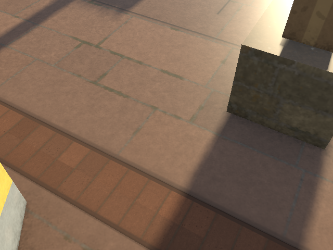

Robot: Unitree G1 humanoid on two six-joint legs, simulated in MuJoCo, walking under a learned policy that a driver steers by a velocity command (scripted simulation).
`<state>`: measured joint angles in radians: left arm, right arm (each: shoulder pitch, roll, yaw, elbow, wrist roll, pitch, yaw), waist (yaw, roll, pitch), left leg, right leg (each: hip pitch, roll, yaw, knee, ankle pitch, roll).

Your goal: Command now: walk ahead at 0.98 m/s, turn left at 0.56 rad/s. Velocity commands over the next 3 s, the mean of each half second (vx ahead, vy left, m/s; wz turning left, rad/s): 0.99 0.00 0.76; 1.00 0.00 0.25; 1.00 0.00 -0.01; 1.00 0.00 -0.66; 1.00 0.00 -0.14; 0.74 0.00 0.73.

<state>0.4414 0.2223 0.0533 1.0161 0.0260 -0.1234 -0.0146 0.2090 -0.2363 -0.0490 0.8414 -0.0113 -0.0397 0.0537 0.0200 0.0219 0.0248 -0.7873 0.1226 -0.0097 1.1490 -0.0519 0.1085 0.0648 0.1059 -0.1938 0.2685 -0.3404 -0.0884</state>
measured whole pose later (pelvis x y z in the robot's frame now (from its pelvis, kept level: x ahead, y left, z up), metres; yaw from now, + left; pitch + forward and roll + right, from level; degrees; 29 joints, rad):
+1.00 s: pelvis +0.89 +0.21 -0.01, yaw +31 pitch +3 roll -1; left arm 0.60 0.25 0.03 0.96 0.00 -0.13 -0.02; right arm -0.08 -0.25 0.03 0.62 -0.04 -0.08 0.07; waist 0.11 0.02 0.02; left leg -0.73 0.05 0.06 0.64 0.05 0.11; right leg 0.21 0.06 -0.04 0.06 -0.31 -0.04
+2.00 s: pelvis +1.74 +0.69 -0.02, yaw +8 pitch +2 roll +1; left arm 0.43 0.35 0.09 0.87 0.00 -0.07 -0.01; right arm 0.03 -0.28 0.01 0.65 -0.06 -0.10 0.00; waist 0.09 -0.03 0.01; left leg -0.50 0.02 -0.01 0.62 -0.19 -0.02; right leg -0.11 0.10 0.19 0.96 -0.43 -0.10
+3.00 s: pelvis +2.60 +0.83 -0.01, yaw +30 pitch +0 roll +0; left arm 0.06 0.23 -0.01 0.64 0.04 -0.07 0.02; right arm 0.26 -0.32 -0.06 0.75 0.00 -0.03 0.02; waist -0.03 0.02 0.11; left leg -0.35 -0.23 -0.02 0.47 -0.10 0.19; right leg -0.57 -0.06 0.13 1.30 -0.43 0.07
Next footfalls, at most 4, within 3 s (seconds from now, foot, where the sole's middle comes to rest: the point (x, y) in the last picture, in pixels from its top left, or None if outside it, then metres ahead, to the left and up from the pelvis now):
0.18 left None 0.36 0.05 -0.77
0.62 right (165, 181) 0.81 0.04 -0.77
1.08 left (92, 133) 1.09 0.42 -0.77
1.54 right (91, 73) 1.56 0.51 -0.77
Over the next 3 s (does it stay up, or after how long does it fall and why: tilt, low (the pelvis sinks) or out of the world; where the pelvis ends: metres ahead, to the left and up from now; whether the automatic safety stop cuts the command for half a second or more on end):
stays up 2.60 0.83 -0.01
